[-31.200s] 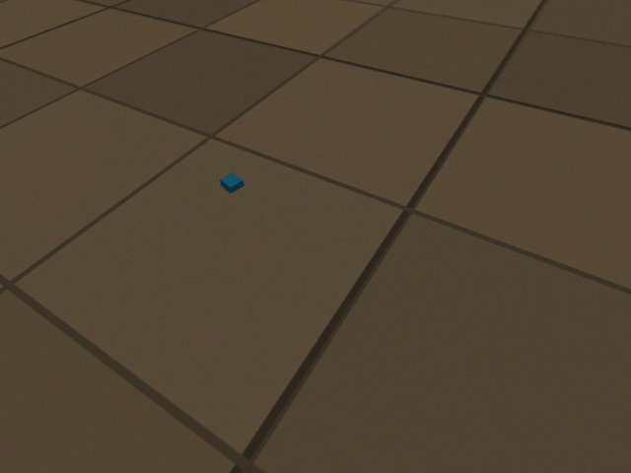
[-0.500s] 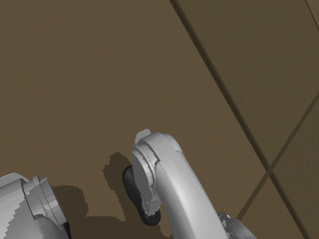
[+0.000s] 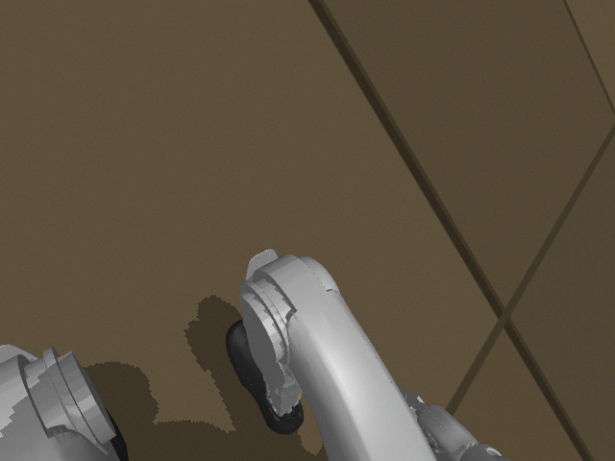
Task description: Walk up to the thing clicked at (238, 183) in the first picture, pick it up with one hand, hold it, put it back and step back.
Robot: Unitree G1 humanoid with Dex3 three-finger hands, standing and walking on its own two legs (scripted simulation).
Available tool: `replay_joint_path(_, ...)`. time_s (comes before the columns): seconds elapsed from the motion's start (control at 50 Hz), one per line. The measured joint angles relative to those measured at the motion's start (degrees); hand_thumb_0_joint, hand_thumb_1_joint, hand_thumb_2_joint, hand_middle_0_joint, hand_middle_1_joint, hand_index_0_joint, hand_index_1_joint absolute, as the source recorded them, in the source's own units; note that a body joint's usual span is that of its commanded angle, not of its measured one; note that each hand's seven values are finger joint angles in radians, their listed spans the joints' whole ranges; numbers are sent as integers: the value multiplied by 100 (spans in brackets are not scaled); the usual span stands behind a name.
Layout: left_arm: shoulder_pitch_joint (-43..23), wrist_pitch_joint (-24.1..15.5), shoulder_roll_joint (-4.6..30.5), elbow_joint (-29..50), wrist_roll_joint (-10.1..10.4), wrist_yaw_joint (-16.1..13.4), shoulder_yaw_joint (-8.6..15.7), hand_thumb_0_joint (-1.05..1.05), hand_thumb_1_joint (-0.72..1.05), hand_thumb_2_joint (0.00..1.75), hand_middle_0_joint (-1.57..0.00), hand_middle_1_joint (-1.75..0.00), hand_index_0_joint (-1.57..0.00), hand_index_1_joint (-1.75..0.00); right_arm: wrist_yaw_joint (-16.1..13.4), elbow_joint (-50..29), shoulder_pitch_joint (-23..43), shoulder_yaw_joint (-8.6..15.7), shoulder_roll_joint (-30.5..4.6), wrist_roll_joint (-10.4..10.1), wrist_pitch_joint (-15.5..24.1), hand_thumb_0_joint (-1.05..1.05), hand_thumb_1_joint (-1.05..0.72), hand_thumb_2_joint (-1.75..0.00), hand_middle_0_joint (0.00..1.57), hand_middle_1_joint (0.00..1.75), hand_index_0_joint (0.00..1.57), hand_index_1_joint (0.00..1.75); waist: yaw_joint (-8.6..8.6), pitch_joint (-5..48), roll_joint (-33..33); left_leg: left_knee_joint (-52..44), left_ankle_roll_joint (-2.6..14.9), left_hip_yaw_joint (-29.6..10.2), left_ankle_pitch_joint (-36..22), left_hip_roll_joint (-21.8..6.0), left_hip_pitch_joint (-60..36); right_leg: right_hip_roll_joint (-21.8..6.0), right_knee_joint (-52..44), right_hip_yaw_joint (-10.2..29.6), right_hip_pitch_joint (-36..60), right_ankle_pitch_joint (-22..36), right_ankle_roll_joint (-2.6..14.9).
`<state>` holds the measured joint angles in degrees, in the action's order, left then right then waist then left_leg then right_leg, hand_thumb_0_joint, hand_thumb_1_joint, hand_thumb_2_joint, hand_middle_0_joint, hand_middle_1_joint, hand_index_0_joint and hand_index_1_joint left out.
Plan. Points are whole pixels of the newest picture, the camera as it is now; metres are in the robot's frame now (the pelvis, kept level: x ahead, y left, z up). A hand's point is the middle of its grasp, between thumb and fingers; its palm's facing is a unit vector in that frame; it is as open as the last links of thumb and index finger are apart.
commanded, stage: rest palm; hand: left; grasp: from above
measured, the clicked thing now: out of the picture +0.50 +0.37 -0.30
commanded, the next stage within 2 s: none
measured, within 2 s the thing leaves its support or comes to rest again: neither
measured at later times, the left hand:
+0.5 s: hand out of the picture +0.47 +0.35 -0.25, palm faces -0.45 -0.12 -0.88, open 14.4 cm
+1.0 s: hand out of the picture +0.47 +0.35 -0.25, palm faces -0.45 -0.13 -0.88, open 14.1 cm
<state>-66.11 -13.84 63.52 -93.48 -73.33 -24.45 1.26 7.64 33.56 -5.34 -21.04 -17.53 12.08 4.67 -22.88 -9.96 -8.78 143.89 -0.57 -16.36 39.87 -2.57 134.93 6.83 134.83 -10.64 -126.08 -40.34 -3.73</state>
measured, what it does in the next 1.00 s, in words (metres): stands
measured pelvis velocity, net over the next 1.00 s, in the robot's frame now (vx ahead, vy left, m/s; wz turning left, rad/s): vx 0.00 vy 0.00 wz -0.02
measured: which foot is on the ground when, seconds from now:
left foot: down 0.00-1.00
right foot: down 0.00-1.00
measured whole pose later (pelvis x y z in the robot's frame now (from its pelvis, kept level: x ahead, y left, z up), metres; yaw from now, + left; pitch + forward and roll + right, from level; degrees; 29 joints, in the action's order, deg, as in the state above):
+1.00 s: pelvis +0.00 +0.00 +0.00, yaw -1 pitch +27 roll -16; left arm -67.0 -14.0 66.4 -96.3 -72.8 -28.2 0.9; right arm 8.2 33.0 -3.4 -23.1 -19.4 13.4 7.6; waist -23.8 -12.4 -10.5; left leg 144.6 -0.7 -17.7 39.9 -2.8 134.5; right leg 7.3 134.6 -11.7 -125.6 -39.6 -4.0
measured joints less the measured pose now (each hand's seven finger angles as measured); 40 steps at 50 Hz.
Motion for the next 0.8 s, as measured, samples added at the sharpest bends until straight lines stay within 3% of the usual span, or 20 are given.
replay_joint_path(0.34,-84,-38,183,-195,-81,-341,-9,0,-59,103,-13,-89,-8,-94,7,33,26,-72,-118,95,177,0,-91,-90,21,30,20,30,-57,-118,-131,60,-7,-81,-1,-5,9,28,4,-59,1,41,-23)
replay_joint_path(0.8,-71,-9,237,-230,51,-355,-22,0,-54,100,-12,-93,-9,-96,61,-41,175,-178,-149,109,307,0,-91,-90,21,30,20,30,-82,-235,-173,56,-17,-110,26,-27,-51,43,-20,-82,46,49,-18)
